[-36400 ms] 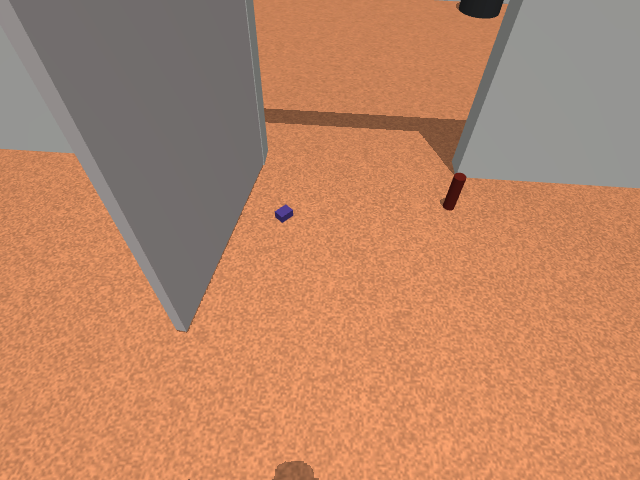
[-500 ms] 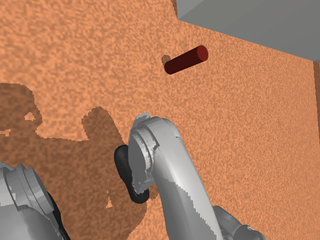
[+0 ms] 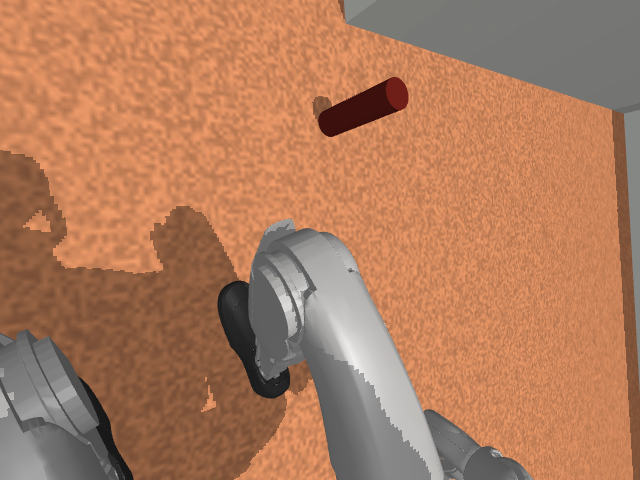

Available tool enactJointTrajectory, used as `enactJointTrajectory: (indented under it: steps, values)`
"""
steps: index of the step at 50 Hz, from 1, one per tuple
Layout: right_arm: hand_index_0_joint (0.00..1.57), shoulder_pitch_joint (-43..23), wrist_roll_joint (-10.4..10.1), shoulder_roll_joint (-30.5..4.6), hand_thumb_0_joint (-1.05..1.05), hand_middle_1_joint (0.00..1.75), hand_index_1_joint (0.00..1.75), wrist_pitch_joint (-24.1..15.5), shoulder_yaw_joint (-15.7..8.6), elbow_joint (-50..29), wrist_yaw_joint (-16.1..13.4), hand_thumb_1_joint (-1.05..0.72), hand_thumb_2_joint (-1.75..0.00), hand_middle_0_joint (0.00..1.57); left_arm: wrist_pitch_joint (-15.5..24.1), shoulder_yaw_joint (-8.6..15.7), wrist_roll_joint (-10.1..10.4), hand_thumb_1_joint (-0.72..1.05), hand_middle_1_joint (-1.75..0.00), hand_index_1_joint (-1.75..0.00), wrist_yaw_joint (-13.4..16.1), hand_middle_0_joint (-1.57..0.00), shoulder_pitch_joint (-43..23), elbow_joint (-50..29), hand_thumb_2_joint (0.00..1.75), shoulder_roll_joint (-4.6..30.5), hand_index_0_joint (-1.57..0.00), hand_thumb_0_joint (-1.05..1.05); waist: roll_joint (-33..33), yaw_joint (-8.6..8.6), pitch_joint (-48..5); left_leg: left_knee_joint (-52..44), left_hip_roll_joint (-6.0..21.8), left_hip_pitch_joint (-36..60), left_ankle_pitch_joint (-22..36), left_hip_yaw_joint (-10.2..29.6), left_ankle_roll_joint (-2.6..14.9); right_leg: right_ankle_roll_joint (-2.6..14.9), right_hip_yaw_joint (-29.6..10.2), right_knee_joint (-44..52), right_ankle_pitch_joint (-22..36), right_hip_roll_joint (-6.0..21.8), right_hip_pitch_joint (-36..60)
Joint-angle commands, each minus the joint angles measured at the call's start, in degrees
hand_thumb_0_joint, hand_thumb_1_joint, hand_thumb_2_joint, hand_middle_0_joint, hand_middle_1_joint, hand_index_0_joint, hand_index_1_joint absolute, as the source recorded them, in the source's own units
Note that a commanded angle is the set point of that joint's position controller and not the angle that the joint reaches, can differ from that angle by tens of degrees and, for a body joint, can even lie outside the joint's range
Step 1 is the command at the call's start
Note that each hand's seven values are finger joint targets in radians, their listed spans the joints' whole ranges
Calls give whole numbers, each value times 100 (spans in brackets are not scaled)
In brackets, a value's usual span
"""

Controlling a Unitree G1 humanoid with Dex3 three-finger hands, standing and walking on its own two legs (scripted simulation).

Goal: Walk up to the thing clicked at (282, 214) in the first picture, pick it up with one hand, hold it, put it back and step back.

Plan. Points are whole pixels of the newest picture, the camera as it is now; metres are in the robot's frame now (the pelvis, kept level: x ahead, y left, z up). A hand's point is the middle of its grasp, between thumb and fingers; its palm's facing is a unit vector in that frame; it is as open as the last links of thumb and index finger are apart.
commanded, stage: rest palm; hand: left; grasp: from above
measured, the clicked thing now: out of the picture +0.44 +0.40 -0.30
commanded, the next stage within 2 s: close in 0.10 s
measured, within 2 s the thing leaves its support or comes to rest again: neither
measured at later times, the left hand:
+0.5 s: hand out of the picture +0.42 +0.40 -0.26, palm faces -0.29 -0.34 -0.90, open 11.5 cm
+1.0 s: hand out of the picture +0.43 +0.40 -0.26, palm faces -0.29 -0.34 -0.90, open 10.1 cm
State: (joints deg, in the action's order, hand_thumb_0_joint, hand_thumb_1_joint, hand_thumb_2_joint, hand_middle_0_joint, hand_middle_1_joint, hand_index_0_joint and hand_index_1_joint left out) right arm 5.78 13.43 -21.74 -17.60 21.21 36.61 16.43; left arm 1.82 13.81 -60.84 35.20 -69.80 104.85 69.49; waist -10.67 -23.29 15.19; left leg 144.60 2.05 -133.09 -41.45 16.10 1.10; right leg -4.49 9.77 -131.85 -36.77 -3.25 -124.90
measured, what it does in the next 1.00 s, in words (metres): stands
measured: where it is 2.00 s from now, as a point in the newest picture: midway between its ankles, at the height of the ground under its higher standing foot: (187, 406)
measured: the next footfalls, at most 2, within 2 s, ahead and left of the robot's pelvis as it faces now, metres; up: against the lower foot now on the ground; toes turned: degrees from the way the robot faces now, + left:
none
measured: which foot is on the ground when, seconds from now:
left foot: down 0.00-1.00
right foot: down 0.00-1.00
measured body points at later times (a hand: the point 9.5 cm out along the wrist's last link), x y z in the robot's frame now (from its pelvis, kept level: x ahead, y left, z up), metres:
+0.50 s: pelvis +0.00 +0.00 +0.00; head +0.29 +0.15 +0.30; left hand +0.44 +0.42 -0.21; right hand +0.05 -0.25 -0.04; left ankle +0.06 +0.12 -0.28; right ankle +0.13 -0.13 -0.28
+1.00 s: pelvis +0.00 +0.00 +0.00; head +0.30 +0.15 +0.30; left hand +0.44 +0.41 -0.21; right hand +0.05 -0.24 -0.04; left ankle +0.06 +0.12 -0.28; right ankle +0.13 -0.13 -0.28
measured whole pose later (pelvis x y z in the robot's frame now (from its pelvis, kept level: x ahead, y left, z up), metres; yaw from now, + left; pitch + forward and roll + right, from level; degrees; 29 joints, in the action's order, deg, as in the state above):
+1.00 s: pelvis +0.00 +0.00 +0.00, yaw +0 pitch +28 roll -17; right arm 5.8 13.0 -21.8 -16.8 21.2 35.8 15.9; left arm 0.5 13.7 -60.2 34.2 -69.6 103.4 69.3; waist -10.3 -23.4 15.0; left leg 143.8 2.3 -133.3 -41.1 15.9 1.4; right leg -4.4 9.8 -130.9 -36.2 -3.3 -125.0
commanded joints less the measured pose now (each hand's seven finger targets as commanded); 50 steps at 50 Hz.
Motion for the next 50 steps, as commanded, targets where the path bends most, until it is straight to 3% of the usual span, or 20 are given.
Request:
enactJointTrajectory:
  steps: [1,7,12,14,15,18,20,33,34,35,37,39,43,44,45,46,50]
  values:
    - [20,1220,-52,-2063,0,30,30,-3,-586,248,-30,-90,-90,20,-69,-78,23,-24,-81,-79,202,-31,-1065,-658,71,1419,-32,0,3818,-337,-3828,-1626,301,3282,1884,-405,-200,499,714,848,1660,-172,1968]
    - [20,1170,-100,-2058,0,30,30,10,-621,188,-36,-90,-90,20,-148,-20,124,-21,-79,-78,126,-33,-844,-645,69,1409,-34,0,3622,-244,-3757,-1689,289,3083,1695,-414,-175,504,701,887,1508,-193,1930]
    - [20,1207,-108,-2037,0,30,30,18,-626,183,-49,-89,-90,20,-107,-101,154,-15,-75,-74,57,-38,-927,-728,66,1381,-39,0,3453,-319,-3773,-1610,269,2965,1633,-501,-123,501,648,968,1541,-227,2101]
    - [20,1069,-99,-2024,0,30,30,15,-622,78,-76,-89,-90,20,-36,-134,150,-13,-72,-71,78,-40,-1079,-957,64,1374,-41,0,3581,-268,-3830,-1675,286,3024,1490,-488,-141,520,663,987,1422,-249,2062]
    - [20,1173,-86,-2043,0,30,30,30,-626,153,-85,-89,-90,20,-38,-93,155,-11,-72,-70,82,-41,-1074,-798,63,1421,-42,0,3521,-339,-3811,-1682,285,2983,1423,-489,-135,515,676,1022,1397,-242,2122]
    - [20,1189,-83,-2046,0,30,30,52,-613,208,-108,-89,-90,20,-72,-102,113,-9,-71,-70,42,-42,-960,-588,61,1443,-44,0,3403,-343,-3663,-1640,270,2848,1295,-534,-125,500,652,1028,1303,-223,2044]
    - [20,1175,-99,-2027,0,30,30,53,-629,184,-120,-89,-90,20,-59,-192,110,-8,-71,-69,1,-43,-1114,-737,60,1307,-44,0,3539,-374,-3610,-1708,289,2987,1327,-466,-155,519,670,984,1274,-211,1865]
    - [20,1173,-87,-1988,0,30,30,91,-513,157,-135,-89,-90,20,-88,-191,57,3,-65,-63,88,-50,-1019,-496,51,1279,-52,0,3604,-383,-3597,-1776,314,3160,1622,-346,-206,509,745,867,1475,-180,1789]
    - [20,1088,-74,-2076,0,30,30,88,-583,77,-142,-89,-90,20,-44,-236,52,3,-65,-62,87,-50,-1221,-851,51,1325,-53,0,3623,-406,-3669,-1711,314,3135,1608,-387,-184,506,715,913,1498,-215,1852]
    - [20,1148,-64,-2007,0,30,30,95,-497,152,-143,-89,-90,20,-83,-184,36,4,-62,-60,115,-52,-936,-430,51,1354,-54,0,3502,-395,-3677,-1687,307,3044,1631,-422,-170,490,703,965,1574,-219,2027]
    - [20,1189,-66,-2074,0,30,30,92,-546,115,-147,-89,-90,20,-41,-175,42,5,-61,-59,113,-54,-1147,-703,50,1447,-55,0,3520,-421,-3632,-1678,281,2954,1532,-469,-145,497,685,993,1503,-218,2048]
    - [20,1097,-61,-2073,0,30,30,81,-542,95,-167,-89,-90,20,-57,-83,35,6,-60,-59,141,-54,-1012,-648,49,1549,-56,0,3630,-265,-3700,-1743,308,3088,1497,-434,-189,516,712,936,1417,-225,1956]
    - [20,1111,-70,-2048,0,30,30,66,-572,32,-135,-89,-90,20,-86,-173,58,9,-59,-57,111,-56,-1220,-835,46,1412,-58,0,3762,-375,-3693,-1745,298,3176,1540,-440,-198,524,706,936,1444,-208,1909]
    - [20,1210,-59,-2064,0,30,30,80,-552,185,-136,-89,-90,20,-143,-66,68,10,-58,-56,145,-57,-909,-448,46,1414,-59,0,3667,-339,-3691,-1788,309,3118,1493,-401,-209,514,742,926,1419,-210,1924]
    - [20,1209,-87,-2038,0,30,30,74,-574,78,-111,-89,-90,20,-113,-126,61,12,-57,-55,112,-58,-1151,-844,44,1447,-60,0,3684,-342,-3649,-1748,290,3052,1485,-431,-183,517,710,930,1397,-203,1891]
    - [20,1195,-71,-2066,0,30,30,92,-576,149,-127,-89,-90,20,-151,-30,83,12,-56,-54,130,-59,-918,-616,44,1492,-60,0,3619,-292,-3773,-1746,311,3136,1537,-413,-191,502,718,965,1451,-199,1945]
    - [20,1227,-87,-2092,0,30,30,86,-585,113,-106,-89,-90,20,-171,-79,104,19,-53,-50,108,-62,-1055,-793,39,1450,-65,0,3636,-351,-3838,-1702,313,3151,1734,-409,-180,505,698,936,1575,-208,2010]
